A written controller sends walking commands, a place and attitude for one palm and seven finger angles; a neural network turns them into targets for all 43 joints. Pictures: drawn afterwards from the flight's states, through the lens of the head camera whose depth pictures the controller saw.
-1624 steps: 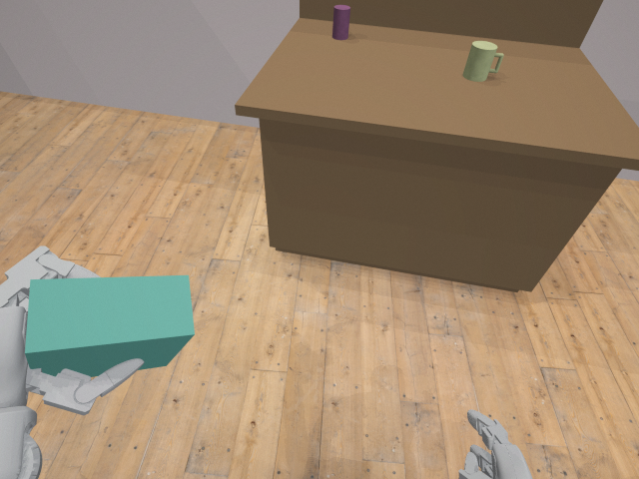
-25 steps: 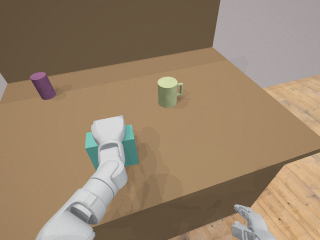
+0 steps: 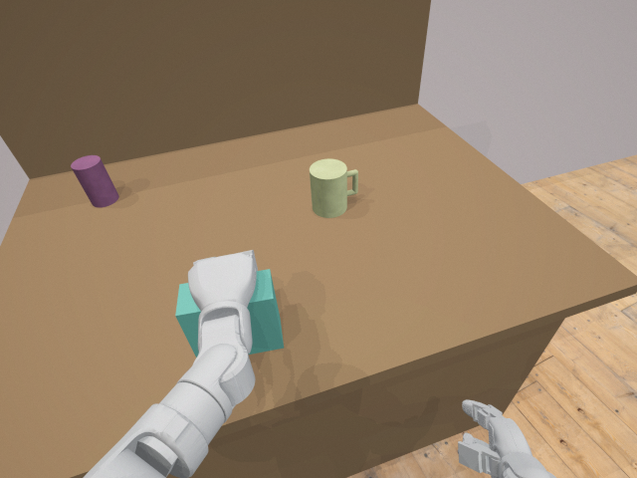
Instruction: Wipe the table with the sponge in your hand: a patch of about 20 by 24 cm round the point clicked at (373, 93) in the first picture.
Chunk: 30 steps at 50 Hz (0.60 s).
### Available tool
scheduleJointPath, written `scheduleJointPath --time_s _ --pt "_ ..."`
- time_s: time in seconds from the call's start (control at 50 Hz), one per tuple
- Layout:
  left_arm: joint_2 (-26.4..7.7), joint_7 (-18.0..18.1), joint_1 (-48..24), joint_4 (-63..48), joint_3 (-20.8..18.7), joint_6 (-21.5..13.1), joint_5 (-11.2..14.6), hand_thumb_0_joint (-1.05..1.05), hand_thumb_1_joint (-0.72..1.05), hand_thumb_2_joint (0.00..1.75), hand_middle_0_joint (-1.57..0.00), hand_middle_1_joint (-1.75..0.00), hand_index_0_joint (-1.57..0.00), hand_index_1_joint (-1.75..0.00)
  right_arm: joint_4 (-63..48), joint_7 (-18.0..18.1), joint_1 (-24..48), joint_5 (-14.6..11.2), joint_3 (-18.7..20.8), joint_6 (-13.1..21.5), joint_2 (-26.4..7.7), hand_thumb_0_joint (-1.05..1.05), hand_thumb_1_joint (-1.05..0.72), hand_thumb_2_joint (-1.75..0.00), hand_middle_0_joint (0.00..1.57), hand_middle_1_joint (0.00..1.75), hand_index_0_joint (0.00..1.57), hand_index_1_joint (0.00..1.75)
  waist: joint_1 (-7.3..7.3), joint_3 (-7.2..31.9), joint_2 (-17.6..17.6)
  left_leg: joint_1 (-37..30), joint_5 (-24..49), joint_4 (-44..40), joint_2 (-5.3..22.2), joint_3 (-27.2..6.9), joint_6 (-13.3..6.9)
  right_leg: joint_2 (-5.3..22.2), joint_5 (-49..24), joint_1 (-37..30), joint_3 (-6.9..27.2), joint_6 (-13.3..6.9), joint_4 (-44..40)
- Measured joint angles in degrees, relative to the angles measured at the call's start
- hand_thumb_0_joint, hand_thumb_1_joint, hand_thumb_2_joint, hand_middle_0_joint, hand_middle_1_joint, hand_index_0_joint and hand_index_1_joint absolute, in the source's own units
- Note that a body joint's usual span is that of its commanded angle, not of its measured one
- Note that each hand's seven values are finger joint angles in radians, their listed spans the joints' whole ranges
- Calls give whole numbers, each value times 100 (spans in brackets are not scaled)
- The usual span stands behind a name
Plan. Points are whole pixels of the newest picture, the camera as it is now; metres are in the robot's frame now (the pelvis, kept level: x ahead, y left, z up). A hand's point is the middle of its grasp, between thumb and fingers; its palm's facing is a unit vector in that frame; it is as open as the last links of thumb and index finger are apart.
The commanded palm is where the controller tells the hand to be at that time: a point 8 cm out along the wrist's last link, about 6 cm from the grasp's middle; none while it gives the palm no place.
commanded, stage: wipe back along the third lane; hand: left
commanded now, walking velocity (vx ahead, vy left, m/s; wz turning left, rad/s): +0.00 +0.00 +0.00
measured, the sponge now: (236, 325) +0.34 +0.17 -0.01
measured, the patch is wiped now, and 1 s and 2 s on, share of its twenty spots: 1.00 1.00 1.00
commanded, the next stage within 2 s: slide back across to the middle lane in 0.26 s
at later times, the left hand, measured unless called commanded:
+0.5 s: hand (234, 315) +0.32 +0.16 +0.05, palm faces +0.02 -0.09 -1.00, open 10.1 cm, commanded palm +0.26 +0.16 +0.09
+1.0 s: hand (187, 342) +0.27 +0.21 +0.05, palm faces +0.02 -0.12 -0.99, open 10.1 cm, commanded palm +0.23 +0.21 +0.10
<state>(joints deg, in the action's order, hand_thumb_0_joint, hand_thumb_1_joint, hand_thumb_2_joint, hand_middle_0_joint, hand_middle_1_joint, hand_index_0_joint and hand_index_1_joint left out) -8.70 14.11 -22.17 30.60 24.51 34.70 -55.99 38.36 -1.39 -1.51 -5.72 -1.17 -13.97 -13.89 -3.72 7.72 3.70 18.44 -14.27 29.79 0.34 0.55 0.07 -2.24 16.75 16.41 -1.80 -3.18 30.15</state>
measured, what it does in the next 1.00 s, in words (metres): stands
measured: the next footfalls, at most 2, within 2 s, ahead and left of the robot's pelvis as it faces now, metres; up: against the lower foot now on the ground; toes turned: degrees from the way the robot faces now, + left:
none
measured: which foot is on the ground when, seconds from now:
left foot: down 0.00-1.00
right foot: down 0.00-1.00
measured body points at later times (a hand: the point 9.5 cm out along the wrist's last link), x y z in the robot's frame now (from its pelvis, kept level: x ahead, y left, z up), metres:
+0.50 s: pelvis +0.01 +0.00 +0.00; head -0.03 -0.04 +0.45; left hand +0.31 +0.16 +0.10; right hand +0.25 -0.21 -0.08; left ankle +0.01 +0.12 -0.73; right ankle -0.01 -0.08 -0.73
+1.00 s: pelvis +0.00 +0.00 +0.00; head -0.04 -0.04 +0.45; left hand +0.26 +0.21 +0.10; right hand +0.25 -0.21 -0.07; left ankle +0.01 +0.12 -0.73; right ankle -0.01 -0.08 -0.73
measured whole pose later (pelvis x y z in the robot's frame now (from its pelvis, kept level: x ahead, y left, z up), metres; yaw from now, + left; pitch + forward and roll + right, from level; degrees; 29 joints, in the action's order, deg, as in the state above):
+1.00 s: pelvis +0.00 +0.00 +0.00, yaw -1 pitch -1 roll +1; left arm -16.6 8.4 -1.3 5.6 17.5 31.3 -56.3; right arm 36.8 -0.9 0.5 -4.9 -1.8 -9.8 -14.8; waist -5.1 4.8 4.5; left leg 13.0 -14.2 28.2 0.9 1.6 0.3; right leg -2.9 16.4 11.6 -0.6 -3.5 28.9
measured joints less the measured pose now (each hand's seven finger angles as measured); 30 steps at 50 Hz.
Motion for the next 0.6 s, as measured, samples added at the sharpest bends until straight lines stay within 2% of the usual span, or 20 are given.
scheduleJointPath --time_s 0.32,0.44,0.6 --pt "-77 -50 631 -804 191 139 -57 0 -48 105 -67 -142 -70 -140 -65 -116 142 -17 9 5 -70 1 -91 -90 20 30 19 30 -55 -51 39 -200 -35 -31 33 28 29 -34 36 -174 33 -32 -4" --pt "-106 -122 719 -946 123 118 -61 0 -48 105 -67 -141 -70 -140 -81 -131 232 -4 -5 17 -42 1 -91 -90 20 30 19 30 -74 -53 28 -214 -56 -27 38 47 35 -40 58 -171 54 -38 18" --pt "-264 -252 1239 -1722 -115 57 0 0 -49 105 -68 -140 -71 -139 -152 -157 269 13 -50 54 -22 1 -91 -90 20 30 19 30 -84 -118 41 -381 -88 -71 52 101 35 -54 78 -311 112 -39 -9"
